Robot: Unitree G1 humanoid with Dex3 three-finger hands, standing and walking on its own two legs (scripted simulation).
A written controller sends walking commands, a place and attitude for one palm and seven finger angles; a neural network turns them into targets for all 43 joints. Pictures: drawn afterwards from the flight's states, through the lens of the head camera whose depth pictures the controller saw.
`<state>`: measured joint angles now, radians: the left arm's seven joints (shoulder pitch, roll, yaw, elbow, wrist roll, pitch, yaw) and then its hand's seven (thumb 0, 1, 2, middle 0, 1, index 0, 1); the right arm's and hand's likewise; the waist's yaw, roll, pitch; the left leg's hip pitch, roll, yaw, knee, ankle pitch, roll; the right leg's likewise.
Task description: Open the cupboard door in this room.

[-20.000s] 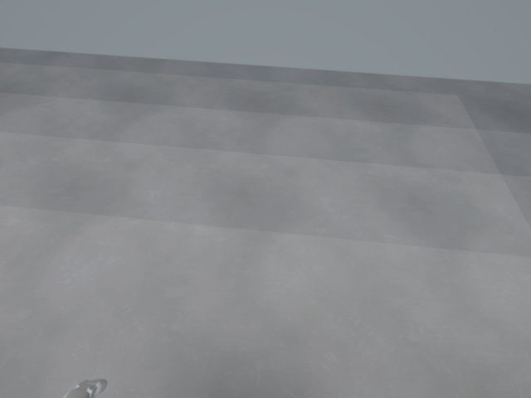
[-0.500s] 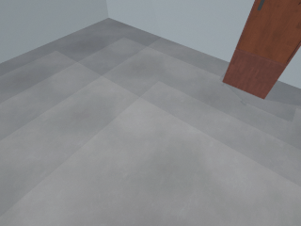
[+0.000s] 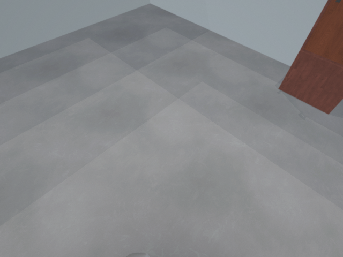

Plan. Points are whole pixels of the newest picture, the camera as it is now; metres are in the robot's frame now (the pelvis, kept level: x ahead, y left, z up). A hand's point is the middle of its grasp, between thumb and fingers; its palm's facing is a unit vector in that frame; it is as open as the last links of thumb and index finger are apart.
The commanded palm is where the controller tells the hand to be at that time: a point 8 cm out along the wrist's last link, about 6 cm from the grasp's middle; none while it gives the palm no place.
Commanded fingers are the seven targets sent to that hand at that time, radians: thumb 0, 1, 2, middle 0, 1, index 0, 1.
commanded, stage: turn or walk to find it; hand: left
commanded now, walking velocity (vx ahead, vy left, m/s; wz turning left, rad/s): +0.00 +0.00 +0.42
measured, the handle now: out of the picture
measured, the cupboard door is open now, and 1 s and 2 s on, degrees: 0 0 0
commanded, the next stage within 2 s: stand and wait in 0.12 s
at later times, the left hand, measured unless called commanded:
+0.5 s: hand out of the picture -0.02 +0.17 -0.16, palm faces +0.14 -0.96 -0.25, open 7.4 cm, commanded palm none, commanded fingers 0.00 0.90 0.90 -0.20 -0.30 -0.20 -0.30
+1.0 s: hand out of the picture -0.10 +0.21 -0.17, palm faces +0.37 -0.90 -0.24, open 7.4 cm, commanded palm none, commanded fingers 0.00 0.90 0.90 -0.20 -0.30 -0.20 -0.30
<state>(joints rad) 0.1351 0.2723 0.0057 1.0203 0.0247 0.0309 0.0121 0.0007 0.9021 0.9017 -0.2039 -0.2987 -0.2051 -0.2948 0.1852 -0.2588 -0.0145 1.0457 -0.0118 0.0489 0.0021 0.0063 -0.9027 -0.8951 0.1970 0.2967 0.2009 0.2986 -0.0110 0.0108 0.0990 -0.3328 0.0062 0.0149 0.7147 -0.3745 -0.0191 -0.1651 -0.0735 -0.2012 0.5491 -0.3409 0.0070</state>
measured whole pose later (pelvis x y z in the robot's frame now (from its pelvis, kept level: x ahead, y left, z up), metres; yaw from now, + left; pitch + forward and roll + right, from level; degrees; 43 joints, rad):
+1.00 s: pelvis -0.05 -0.01 +0.01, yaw +21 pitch +0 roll -1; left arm 0.20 0.27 0.05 1.03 0.02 0.06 0.01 0.00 0.91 0.90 -0.20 -0.30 -0.20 -0.29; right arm 0.15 -0.18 -0.04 1.01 -0.01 0.01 -0.01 0.01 -0.90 -0.90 0.20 0.30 0.20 0.30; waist 0.02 -0.04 0.08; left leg -0.23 0.00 0.01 0.50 -0.28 0.03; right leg -0.44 -0.08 -0.05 1.04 -0.44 0.07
